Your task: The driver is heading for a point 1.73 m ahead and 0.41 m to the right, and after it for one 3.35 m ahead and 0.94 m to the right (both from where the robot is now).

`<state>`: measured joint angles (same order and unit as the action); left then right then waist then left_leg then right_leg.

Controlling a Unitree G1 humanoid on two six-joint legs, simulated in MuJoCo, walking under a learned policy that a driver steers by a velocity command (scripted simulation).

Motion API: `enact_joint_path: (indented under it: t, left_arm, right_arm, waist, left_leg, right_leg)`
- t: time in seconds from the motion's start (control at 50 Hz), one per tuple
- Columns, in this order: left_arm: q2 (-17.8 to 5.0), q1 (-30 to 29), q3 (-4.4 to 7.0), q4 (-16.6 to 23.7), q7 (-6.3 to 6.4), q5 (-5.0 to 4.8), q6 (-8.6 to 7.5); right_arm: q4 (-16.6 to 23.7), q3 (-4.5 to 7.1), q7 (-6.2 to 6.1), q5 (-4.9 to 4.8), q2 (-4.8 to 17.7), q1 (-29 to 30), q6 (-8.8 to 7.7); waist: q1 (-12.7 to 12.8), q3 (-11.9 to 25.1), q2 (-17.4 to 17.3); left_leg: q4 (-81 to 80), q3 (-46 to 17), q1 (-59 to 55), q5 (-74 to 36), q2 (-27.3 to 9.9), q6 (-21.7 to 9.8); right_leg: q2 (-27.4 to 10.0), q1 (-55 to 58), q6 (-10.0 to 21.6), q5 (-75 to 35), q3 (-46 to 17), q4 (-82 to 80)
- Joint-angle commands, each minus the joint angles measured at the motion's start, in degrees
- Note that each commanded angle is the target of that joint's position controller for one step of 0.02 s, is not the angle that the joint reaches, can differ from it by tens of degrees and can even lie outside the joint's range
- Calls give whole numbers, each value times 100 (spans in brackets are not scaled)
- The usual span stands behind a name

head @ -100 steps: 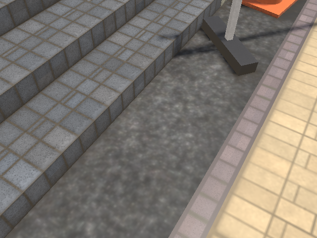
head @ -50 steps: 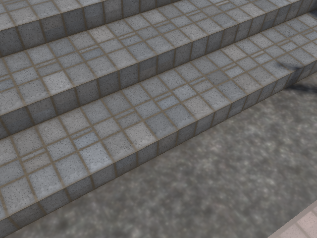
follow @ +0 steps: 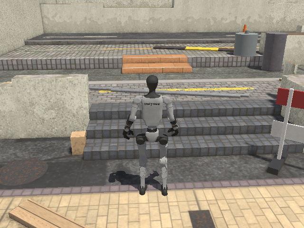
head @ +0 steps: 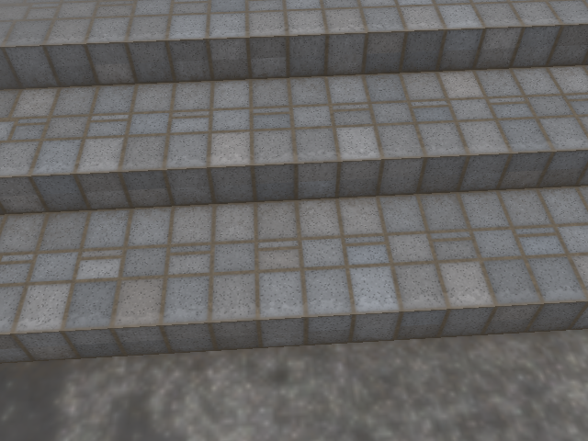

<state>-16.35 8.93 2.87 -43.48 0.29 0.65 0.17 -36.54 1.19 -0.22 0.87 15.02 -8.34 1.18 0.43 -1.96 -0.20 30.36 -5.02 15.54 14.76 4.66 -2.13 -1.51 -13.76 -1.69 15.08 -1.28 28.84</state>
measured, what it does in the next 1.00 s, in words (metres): stands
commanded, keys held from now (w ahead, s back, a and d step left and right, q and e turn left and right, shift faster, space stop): no key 0.76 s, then w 0.24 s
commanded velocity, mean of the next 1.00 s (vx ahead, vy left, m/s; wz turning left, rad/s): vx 0.05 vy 0.00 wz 0.03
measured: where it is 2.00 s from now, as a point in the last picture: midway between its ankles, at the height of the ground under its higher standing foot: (309, 434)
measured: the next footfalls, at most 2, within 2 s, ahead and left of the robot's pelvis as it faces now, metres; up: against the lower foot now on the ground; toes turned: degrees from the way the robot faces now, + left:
left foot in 1.10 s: +0.13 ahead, +0.12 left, +0.00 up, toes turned +1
right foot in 1.56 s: +0.47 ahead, -0.11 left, +0.00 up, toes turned -2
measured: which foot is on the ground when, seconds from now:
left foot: down 0.00-0.82, up 0.84-1.00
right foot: down 0.00-1.00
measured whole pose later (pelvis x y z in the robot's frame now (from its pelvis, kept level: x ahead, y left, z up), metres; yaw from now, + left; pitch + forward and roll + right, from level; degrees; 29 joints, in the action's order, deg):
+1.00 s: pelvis +0.04 -0.02 +0.01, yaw +0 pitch +0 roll +0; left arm -16.8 17.4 1.8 -53.3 1.3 -1.3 -2.3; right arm -50.9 3.2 -0.5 -1.3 15.3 -13.3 -3.2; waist 2.0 -0.2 1.3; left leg 41.8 0.4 19.6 23.8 -1.4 -0.6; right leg 0.5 -5.7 2.1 15.5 -0.6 20.9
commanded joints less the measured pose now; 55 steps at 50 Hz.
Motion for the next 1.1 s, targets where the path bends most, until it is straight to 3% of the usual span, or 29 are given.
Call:
enact_joint_path:
  t: [0.02,0.04,0.1,0.3,0.76,0.8,0.82,0.84,0.86,0.9,0.96,1.02,1.06,1.08,1.1]
  left_arm:
    - [-824,-228,155,363,-8,20,-123]
    - [-596,-354,85,421,-34,15,-145]
    - [-598,-254,44,380,-39,32,-246]
    - [-494,-105,-71,294,19,0,-222]
    - [-478,68,-161,-475,-11,-26,-259]
    - [-585,201,-127,-597,20,-59,-223]
    - [-794,310,-58,-633,48,-102,-195]
    - [-963,501,-6,-679,79,-136,-185]
    - [-1106,595,48,-700,115,-151,-201]
    - [-1094,738,88,-722,159,-95,-302]
    - [-986,530,102,-612,129,-224,-355]
    - [-1118,458,151,-613,86,-275,-299]
    - [-989,529,111,-635,49,-255,-264]
    - [-760,517,27,-629,17,-200,-287]
    - [-312,348,-119,-514,-40,-94,-340]
  right_arm:
    - [207,164,5,116,581,-396,-149]
    - [190,191,-13,107,709,-144,-124]
    - [185,211,-61,45,671,-8,-4]
    - [-138,241,-121,9,534,-252,-39]
    - [-1013,290,-288,-23,514,-436,-9]
    - [-1173,282,-297,-58,441,-537,-7]
    - [-1168,291,-294,-87,445,-473,-36]
    - [-1066,285,-278,-114,446,-276,-110]
    - [-928,269,-247,-161,452,-10,-226]
    - [-853,303,-153,-243,562,188,-423]
    - [-952,280,-8,-242,489,103,-590]
    - [-1141,239,84,-212,329,-123,-655]
    - [-1440,315,80,-236,458,-760,-623]
    - [-1566,383,35,-281,609,-1215,-604]
    - [-1641,483,-34,-271,1000,-1822,-608]
  waist:
    - [-362,708,839]
    - [-231,518,727]
    - [-110,361,526]
    - [-27,308,-10]
    - [-40,146,46]
    - [-3,178,251]
    - [77,-14,535]
    - [171,-259,838]
    - [246,-572,991]
    - [319,-730,839]
    - [206,-406,574]
    - [16,-108,567]
    - [-271,71,451]
    - [-500,193,353]
    - [-777,330,-576]
  left_leg:
    - [-443,-318,-280,-21,-408,66]
    - [-420,-310,-392,-122,-422,135]
    - [-374,-408,-352,-597,-472,21]
    - [-408,-457,-361,-1015,-521,117]
    - [-564,-378,-730,-1227,-559,293]
    - [-330,-47,-555,58,-283,273]
    - [77,207,-76,834,-102,262]
    - [573,394,553,1119,-100,256]
    - [1037,402,1000,1086,-337,216]
    - [1942,126,1857,1411,-748,135]
    - [1300,291,1668,1106,-924,93]
    - [100,790,108,50,-577,211]
    - [-297,1002,-1108,-398,-302,238]
    - [-438,815,-1740,-215,-395,145]
    - [-1141,-629,-2336,560,-1405,-209]
  right_leg:
    - [-810,376,666,-1364,-792,-554]
    - [-650,145,596,-778,-712,-639]
    - [-423,62,351,-565,-463,-557]
    - [-263,184,370,-658,-319,-370]
    - [-160,126,453,-608,-337,-732]
    - [-145,173,591,996,-466,-977]
    - [-373,186,820,2085,-890,-1252]
    - [-933,265,1156,2983,-1675,-1703]
    - [-1525,175,1498,3269,-2439,-2080]
    - [-1951,569,1793,2597,-2930,-2287]
    - [-1513,974,1451,1440,-2000,-2187]
    - [-981,290,1274,678,-1032,-1881]
    - [-788,-402,1141,776,-794,-1350]
    - [-617,-788,964,746,-618,-808]
    - [-115,-1463,568,676,-25,993]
